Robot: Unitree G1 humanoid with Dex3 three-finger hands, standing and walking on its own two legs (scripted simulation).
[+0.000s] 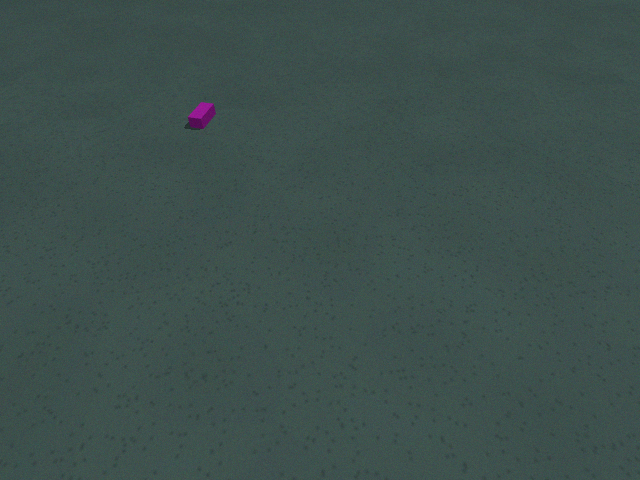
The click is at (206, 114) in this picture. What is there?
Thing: lying carton
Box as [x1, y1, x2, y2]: [188, 102, 215, 128]
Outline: 213,104 201,102 188,116 190,126 203,128 215,113
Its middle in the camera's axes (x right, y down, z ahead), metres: -0.71 -0.73 +2.33
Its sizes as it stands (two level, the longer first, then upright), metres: 0.180 0.084 0.068
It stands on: the floor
